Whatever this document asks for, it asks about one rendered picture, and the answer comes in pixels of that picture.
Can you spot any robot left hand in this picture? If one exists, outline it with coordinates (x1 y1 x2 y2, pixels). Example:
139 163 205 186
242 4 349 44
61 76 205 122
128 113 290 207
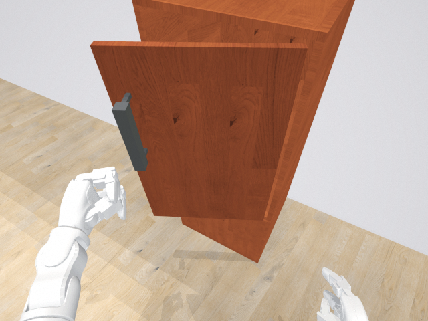
58 167 126 236

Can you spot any left robot forearm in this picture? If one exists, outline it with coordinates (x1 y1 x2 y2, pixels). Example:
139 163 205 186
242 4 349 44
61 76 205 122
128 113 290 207
20 226 90 321

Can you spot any cupboard door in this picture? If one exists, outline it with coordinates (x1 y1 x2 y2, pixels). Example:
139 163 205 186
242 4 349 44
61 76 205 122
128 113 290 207
90 41 308 221

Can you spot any robot right hand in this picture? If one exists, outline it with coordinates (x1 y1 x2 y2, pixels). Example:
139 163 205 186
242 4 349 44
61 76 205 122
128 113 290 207
317 267 369 321

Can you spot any handle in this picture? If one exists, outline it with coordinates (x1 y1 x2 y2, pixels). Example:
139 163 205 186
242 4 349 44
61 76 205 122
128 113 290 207
112 93 148 171

